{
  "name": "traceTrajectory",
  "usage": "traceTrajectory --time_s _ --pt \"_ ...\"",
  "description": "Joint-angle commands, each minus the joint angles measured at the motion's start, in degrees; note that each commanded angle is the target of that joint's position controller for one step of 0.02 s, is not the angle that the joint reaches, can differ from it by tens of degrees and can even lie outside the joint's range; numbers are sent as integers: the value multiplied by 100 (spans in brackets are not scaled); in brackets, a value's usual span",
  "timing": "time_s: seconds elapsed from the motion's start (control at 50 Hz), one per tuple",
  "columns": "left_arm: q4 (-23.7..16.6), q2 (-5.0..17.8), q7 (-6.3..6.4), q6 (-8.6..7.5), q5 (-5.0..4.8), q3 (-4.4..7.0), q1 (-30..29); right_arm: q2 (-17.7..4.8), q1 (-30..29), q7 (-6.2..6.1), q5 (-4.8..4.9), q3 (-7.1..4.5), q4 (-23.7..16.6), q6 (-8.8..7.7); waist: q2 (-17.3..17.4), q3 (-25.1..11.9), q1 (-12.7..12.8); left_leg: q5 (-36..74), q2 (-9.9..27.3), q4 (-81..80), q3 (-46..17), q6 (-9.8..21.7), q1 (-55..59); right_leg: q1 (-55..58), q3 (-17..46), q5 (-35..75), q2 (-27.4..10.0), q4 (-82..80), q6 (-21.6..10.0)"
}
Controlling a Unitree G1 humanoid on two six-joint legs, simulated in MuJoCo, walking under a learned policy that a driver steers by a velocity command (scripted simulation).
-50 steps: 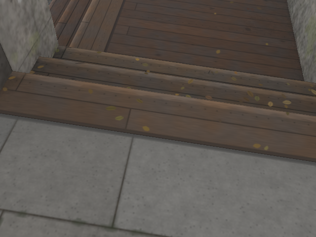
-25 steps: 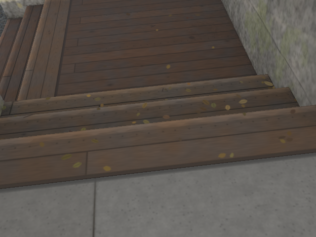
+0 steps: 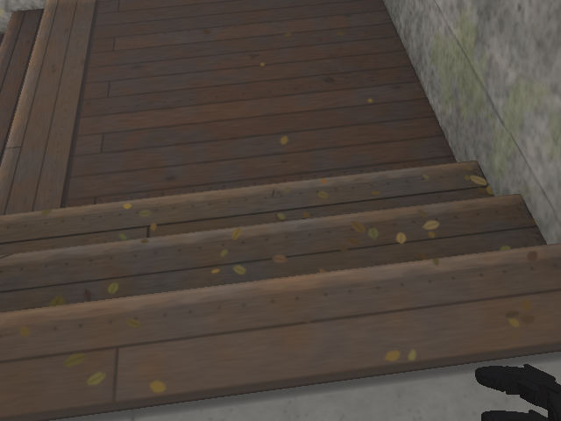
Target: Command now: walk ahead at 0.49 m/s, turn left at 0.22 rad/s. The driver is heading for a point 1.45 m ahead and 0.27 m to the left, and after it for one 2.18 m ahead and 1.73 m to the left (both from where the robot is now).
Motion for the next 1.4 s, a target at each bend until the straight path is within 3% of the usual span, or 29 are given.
traceTrajectory --time_s 0.02,0.04,0.06,0.08,0.1,0.14,0.2,0.28,0.4,0.44,0.46,0.48,0.5,0.52,0.54,0.58,0.7,0.84,0.86,0.9,0.92,0.94,0.96,0.98,1.02,1.08,1.22,1.3,1.4 --pt "-406 821 42 24 157 145 -183 -1120 1729 -111 -20 -412 47 10 -421 -1454 -1135 153 422 463 -591 625 3112 -1258 11 6010 -1217 3136 -138" --pt "-466 150 -31 -84 230 -46 703 -1655 2089 -95 -38 -543 96 32 1224 -2201 -603 139 1882 699 -3315 1745 5429 -3750 -216 1089 -126 5564 429" --pt "-476 465 -64 -220 83 -66 534 -1178 2415 -75 145 -486 238 49 922 -2596 -950 -1047 2122 -216 -4725 1976 5931 -4708 342 -305 84 6237 518" --pt "-319 380 -506 -348 742 -240 23 -371 3213 -211 -524 -164 553 16 -168 -1533 -1450 -2782 1509 -378 -3817 1478 5644 -5654 644 448 -7 6495 389" --pt "-505 256 -558 -487 751 -245 -673 -290 2766 -153 -618 -129 638 -42 -67 -248 -1329 -2104 1446 -514 -3412 1429 4795 -6486 684 595 -309 6304 507" --pt "-605 164 -442 -471 852 -320 -784 -78 1838 -138 -444 -18 504 -34 -87 -349 -642 -660 1119 -934 -2633 1410 2970 -5293 590 1335 -773 5116 356" --pt "-589 308 -312 -228 738 -347 -716 -336 1103 -35 -368 -82 281 -135 52 -409 -217 -93 944 -1290 -2152 1526 1313 -4222 168 918 -1051 4105 598" --pt "-854 -203 -351 -53 546 -658 -1731 -748 1560 138 -436 -229 409 -181 -137 -101 -591 577 477 -1234 -1578 1234 385 -3322 -413 2278 -837 2201 663" --pt "-1025 185 -267 -152 449 -574 -2560 -846 2217 183 -451 -319 638 -5 73 -21 -748 577 911 -581 -2359 965 1906 -3311 -273 2867 -501 933 367" --pt "-788 536 -183 -277 261 -392 -1833 -868 2072 173 -518 -328 657 -21 -20 -388 -305 1643 617 155 -2174 512 1611 -1811 -365 3320 -497 825 -91" --pt "-484 738 -137 -385 221 -274 -621 -525 1901 165 -560 -219 543 -91 -495 -1229 167 1443 56 1473 -1776 106 859 -63 173 3977 -1082 1073 -752" --pt "-273 970 -132 -408 279 -203 625 263 2978 118 -686 5 515 -232 -1829 -2845 28 -2381 -921 3208 -1226 -362 -597 2544 2409 5389 -2806 919 -2412" --pt "-153 679 -143 -322 325 -262 839 -55 2625 157 -512 -64 516 -197 -1326 -2566 335 -3620 -654 4585 -1067 -395 -1764 2442 3606 3384 -3223 144 -2225" --pt "-238 593 -113 -348 277 -204 223 -295 1918 84 -433 -136 466 -103 -801 -1036 309 -3035 -116 5132 -976 -305 -2254 916 2838 1772 -2896 -191 -1486" --pt "-306 139 -89 -329 260 -334 -370 -310 1772 -62 -439 -130 563 -41 -626 -521 87 -2419 260 4959 -834 -257 -2028 -216 2037 1048 -2594 -552 -1120" --pt "-345 -396 -13 -307 255 -479 -845 -115 1720 -98 -612 -33 633 42 -661 -482 -232 -1891 663 4250 -802 -303 -1232 -1001 1149 2124 -2202 -1020 -957" --pt "-69 271 -108 -431 471 -126 -696 50 991 171 -469 105 532 154 -466 -174 -211 -1116 708 2304 -65 -511 -664 -1814 -466 3182 -1791 -1551 -1040" --pt "478 350 -363 -417 451 -92 -258 -216 336 -22 -450 67 210 230 -589 -33 -251 -639 527 974 -327 -169 -516 -1039 -491 3610 -2049 -1010 -835" --pt "726 533 -252 -239 -120 19 157 -267 -66 -115 -129 -3 54 378 -695 292 -167 -999 295 916 419 -216 -215 -1099 -885 3861 -1678 -664 -385" --pt "857 453 -154 -82 -10 -27 448 -143 379 -205 -172 8 118 424 -857 182 -316 -1192 67 457 467 -146 854 -1262 -745 4495 -1597 68 -208" --pt "819 353 -402 -259 742 -112 165 -462 929 -188 -302 -76 364 203 -173 -352 -667 69 411 381 -227 239 2055 -1935 -423 4254 -1759 238 -336" --pt "536 193 -477 -352 631 -132 -343 -1075 2002 -244 -379 -354 534 81 242 -1137 -1190 361 958 667 -723 742 3596 -2644 -923 2708 -1113 1639 -52" --pt "416 -744 -538 -514 550 -422 698 -1438 3104 -232 -314 -370 781 69 1697 -2906 -1061 12 2691 -232 -3304 2140 6160 -4276 -736 -606 -226 3201 213" --pt "440 -103 -567 -552 350 -237 -344 -937 3506 -295 -506 -386 937 27 796 -1463 -1578 -1360 2473 -794 -3729 1660 5323 -5468 -108 -525 -406 4366 85" --pt "532 123 -315 -499 399 -148 -589 -408 2290 -384 -282 -249 853 20 383 -386 -969 -2175 2130 -1175 -2254 988 3094 -5147 -70 387 -943 4929 -89" --pt "517 -535 -317 -404 527 -335 -494 156 1646 -476 -357 -42 686 32 84 -424 -377 -605 1908 -1518 -1151 931 2041 -4346 114 1061 -1233 4556 11" --pt "474 -638 -743 -209 513 -338 -676 15 2665 -424 -862 -104 1240 60 77 -240 -463 666 1798 -1447 318 957 2052 -4757 -35 3341 -1165 3865 114" --pt "183 -492 -642 -195 545 -256 -1460 456 3210 -550 -690 179 1701 -25 51 36 -762 -113 1936 -964 344 780 3205 -6108 328 4720 -1338 2646 88" --pt "-12 -715 -722 -122 426 -324 -2079 394 3604 -483 -804 313 2080 -6 -74 467 -980 -613 1606 -711 1058 522 2270 -4924 -293 5793 -1256 1560 -15"
Next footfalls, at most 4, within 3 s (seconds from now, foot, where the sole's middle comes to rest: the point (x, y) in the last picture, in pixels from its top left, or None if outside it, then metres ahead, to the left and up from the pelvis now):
0.02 left None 0.18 0.09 -0.77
0.46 right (354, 409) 0.49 -0.07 -0.77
0.94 left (219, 350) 0.61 0.25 -0.77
1.64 right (318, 251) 1.02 0.02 -0.92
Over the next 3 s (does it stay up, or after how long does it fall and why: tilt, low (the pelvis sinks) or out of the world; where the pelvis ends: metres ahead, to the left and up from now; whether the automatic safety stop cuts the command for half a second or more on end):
stays up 1.31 0.13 -0.29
